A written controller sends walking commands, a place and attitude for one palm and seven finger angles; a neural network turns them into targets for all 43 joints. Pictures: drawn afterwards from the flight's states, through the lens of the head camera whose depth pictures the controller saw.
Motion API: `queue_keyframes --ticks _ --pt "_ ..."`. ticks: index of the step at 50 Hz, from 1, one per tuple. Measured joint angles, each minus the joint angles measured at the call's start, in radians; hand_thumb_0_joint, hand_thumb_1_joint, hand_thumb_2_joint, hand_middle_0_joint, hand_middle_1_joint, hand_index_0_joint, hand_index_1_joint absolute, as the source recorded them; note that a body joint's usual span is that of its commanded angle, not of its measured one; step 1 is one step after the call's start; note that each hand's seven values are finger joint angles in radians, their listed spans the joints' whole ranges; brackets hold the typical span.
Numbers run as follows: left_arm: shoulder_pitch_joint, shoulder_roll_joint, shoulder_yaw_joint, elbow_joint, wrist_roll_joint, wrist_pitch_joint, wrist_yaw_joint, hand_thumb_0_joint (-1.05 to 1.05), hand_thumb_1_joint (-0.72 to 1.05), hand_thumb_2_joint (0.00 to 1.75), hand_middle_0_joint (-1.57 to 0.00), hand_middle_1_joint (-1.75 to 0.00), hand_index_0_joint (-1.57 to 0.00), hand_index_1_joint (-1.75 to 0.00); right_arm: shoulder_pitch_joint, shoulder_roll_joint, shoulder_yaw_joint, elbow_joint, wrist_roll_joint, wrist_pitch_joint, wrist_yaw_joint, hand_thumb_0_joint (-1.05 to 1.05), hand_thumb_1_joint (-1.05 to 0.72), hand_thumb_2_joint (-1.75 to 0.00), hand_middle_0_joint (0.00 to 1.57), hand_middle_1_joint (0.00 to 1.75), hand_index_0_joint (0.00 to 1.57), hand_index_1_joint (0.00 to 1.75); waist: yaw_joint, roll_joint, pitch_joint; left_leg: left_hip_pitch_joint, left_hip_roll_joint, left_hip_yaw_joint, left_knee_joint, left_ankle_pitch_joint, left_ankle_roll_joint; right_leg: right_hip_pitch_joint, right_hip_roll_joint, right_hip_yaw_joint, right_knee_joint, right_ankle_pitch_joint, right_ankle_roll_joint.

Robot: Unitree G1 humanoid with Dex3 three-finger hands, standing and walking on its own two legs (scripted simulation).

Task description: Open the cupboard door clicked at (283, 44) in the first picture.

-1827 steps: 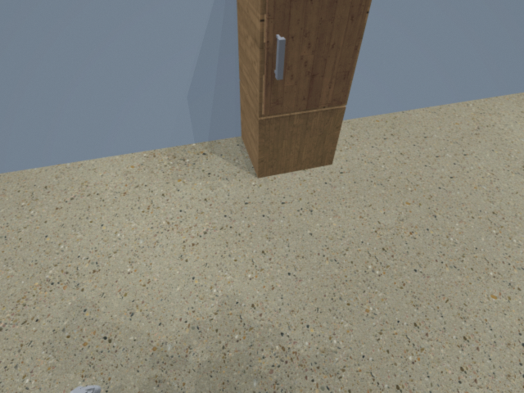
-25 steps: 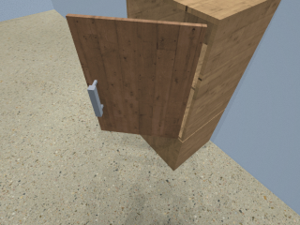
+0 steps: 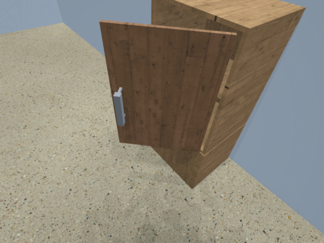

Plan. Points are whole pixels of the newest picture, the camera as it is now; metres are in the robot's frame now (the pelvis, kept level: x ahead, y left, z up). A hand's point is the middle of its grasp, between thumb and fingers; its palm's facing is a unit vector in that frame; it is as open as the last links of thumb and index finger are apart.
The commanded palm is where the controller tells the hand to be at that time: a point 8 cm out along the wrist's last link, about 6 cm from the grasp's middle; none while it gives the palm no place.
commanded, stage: look again from close up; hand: left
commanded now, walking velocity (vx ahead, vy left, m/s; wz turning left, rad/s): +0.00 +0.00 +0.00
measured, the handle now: (120, 106) +0.62 +0.21 -0.06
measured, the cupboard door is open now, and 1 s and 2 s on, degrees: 44 44 44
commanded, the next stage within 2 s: shuffle to correct the standing spot in 0.10 s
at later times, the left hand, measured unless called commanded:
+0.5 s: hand out of the picture -0.11 +0.19 -0.18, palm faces +0.08 -0.98 -0.16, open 7.4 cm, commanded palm none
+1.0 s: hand out of the picture +0.06 +0.20 -0.16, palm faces +0.07 -0.98 -0.20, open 7.2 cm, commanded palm none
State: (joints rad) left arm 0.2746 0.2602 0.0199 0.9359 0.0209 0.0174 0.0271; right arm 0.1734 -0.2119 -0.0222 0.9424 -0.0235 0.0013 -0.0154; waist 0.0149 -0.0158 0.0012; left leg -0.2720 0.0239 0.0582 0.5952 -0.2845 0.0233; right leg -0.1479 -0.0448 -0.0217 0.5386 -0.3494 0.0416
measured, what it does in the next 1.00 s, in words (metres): steps on the spot: right foot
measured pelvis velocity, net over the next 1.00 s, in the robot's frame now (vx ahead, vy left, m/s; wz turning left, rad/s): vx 0.01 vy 0.02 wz -0.02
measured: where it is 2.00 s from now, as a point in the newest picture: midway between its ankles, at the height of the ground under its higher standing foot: outside the picture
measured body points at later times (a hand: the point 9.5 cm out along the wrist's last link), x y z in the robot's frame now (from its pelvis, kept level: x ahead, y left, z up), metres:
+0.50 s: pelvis -0.04 +0.03 +0.00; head -0.05 +0.04 +0.45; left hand -0.11 +0.25 -0.16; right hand -0.06 -0.22 -0.14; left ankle +0.00 +0.10 -0.72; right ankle -0.04 -0.15 -0.73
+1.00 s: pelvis +0.01 +0.02 +0.01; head +0.01 +0.02 +0.46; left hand +0.05 +0.25 -0.14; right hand -0.04 -0.19 -0.16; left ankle +0.01 +0.11 -0.69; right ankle +0.02 -0.11 -0.73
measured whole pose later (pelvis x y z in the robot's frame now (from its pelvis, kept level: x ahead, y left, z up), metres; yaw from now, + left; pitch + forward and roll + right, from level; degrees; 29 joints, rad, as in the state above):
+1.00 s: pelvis +0.01 +0.02 +0.01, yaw -1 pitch -1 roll -1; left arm 0.30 0.13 0.07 0.99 0.02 -0.04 0.03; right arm 0.38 -0.13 -0.05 1.11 -0.03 0.02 0.00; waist -0.01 0.03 0.00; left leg -0.40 0.03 0.08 0.90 -0.40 0.03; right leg -0.22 -0.04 -0.10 0.46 -0.23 -0.01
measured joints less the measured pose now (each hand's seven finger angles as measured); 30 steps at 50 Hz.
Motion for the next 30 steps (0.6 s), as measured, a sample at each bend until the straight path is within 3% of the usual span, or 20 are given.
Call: queue_keyframes --ticks 13,19,24,26,28,30 --pt "0.042 -0.006 -0.008 0.06 0.006 0.0 -0.011 0.0 0.91 0.9 -0.2 -0.3 -0.2 -0.3 0.076 -0.015 -0.001 0.058 0.0 0.016 0.015 0.0 -0.9 -0.9 0.2 0.3 0.2 0.29 -0.012 0.001 -0.008 -0.009 -0.032 0.007 -0.117 0.113 0.022 -0.03 -0.026 0.004 -0.068 0.082 0.0" --pt "0.125 -0.05 -0.003 0.1 0.008 0.01 -0.011 0.0 0.91 0.9 -0.2 -0.3 -0.2 -0.3 0.138 0.002 -0.006 0.101 -0.002 0.044 0.012 0.0 -0.9 -0.9 0.2 0.3 0.2 0.29 -0.011 0.006 -0.02 -0.028 -0.035 -0.001 -0.092 -0.003 0.013 -0.042 -0.016 0.017 -0.056 -0.02 -0.023" --pt "0.181 -0.098 0.015 0.141 0.0 0.019 -0.012 0.0 0.91 0.9 -0.2 -0.3 -0.2 -0.3 0.187 0.022 -0.022 0.109 -0.001 0.046 0.007 0.0 -0.9 -0.9 0.2 0.3 0.2 0.29 -0.014 0.008 -0.012 -0.078 -0.031 0.005 0.072 -0.106 -0.009 -0.06 -0.019 0.015 -0.031 0.024 -0.019" --pt "0.19 -0.112 0.017 0.158 0.0 0.03 -0.011 0.01 0.91 0.9 -0.2 -0.3 -0.2 -0.3 0.215 0.032 -0.023 0.103 0.0 0.025 0.004 0.0 -0.9 -0.9 0.2 0.3 0.2 0.29 -0.023 0.002 -0.011 -0.048 -0.028 0.014 0.032 -0.081 0.01 -0.091 -0.023 0.019 0.044 -0.023 -0.024" --pt "0.176 -0.122 0.018 0.162 0.0 0.037 -0.014 0.01 0.91 0.9 -0.2 -0.3 -0.2 -0.3 0.232 0.047 -0.02 0.106 -0.006 0.005 -0.003 0.0 -0.9 -0.9 0.2 0.3 0.2 0.29 -0.025 -0.006 0.004 -0.044 -0.03 0.036 0.029 0.011 0.045 -0.156 -0.018 0.024 0.205 -0.086 -0.047" --pt "0.152 -0.126 0.019 0.157 0.005 0.033 -0.019 0.01 0.91 0.9 -0.2 -0.3 -0.2 -0.3 0.244 0.067 -0.014 0.12 -0.005 -0.004 -0.006 0.0 -0.9 -0.9 0.2 0.3 0.2 0.29 -0.027 -0.017 0.01 -0.023 -0.038 0.055 -0.005 0.02 0.063 -0.234 -0.018 0.018 0.377 -0.064 -0.065"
